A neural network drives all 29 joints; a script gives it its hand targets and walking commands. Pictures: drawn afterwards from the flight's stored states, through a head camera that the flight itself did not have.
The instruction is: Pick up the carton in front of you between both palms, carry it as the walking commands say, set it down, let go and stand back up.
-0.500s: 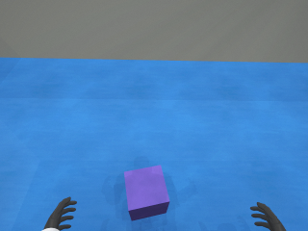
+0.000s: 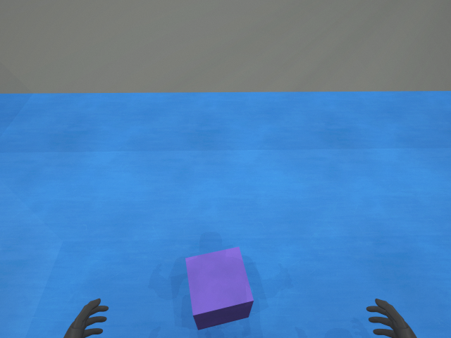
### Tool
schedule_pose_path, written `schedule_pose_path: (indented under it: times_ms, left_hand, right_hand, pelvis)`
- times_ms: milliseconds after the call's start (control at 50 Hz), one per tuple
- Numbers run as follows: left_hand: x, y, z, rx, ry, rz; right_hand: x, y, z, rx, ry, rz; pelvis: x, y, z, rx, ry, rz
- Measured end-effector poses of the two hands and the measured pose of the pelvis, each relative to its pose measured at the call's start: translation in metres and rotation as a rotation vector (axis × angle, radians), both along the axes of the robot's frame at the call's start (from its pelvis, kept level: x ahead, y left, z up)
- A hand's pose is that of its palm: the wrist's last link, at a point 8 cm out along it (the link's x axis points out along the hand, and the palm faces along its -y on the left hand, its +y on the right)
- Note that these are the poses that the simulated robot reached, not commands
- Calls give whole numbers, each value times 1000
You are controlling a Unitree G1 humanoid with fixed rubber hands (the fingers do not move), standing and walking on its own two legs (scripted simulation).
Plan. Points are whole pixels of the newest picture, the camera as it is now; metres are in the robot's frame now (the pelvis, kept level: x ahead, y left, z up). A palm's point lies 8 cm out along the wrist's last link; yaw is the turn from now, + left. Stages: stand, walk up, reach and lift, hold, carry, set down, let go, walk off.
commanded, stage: stand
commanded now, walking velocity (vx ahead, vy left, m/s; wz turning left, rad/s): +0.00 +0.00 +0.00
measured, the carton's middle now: (218, 289) +0.38 +0.04 -0.65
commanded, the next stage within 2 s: none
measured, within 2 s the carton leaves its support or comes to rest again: neither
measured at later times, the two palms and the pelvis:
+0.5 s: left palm out of the picture +0.08 +0.29 -0.10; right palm out of the picture +0.07 -0.31 -0.09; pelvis -0.03 -0.01 +0.01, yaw +0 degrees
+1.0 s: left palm out of the picture +0.07 +0.30 -0.10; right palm out of the picture +0.06 -0.32 -0.09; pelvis -0.03 -0.01 +0.01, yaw +0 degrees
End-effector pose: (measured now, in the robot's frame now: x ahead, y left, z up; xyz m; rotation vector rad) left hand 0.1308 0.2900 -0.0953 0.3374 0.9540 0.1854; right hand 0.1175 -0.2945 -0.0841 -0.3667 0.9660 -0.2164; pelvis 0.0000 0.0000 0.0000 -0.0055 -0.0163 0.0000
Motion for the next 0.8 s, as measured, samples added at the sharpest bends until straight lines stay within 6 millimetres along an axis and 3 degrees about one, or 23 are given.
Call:
schedule_pose_path:
  times_ms: [440,800]
  left_hand:
    - [-49,3,-3,5,86,20]
    - [-61,6,-4,16,130,29]
  right_hand:
    - [-42,-16,-3,-5,76,-22]
    - [-55,-24,-6,-5,124,-34]
  pelvis:
    - [-25,-5,6,1,-30,-3]
    - [-29,-8,8,2,-30,-2]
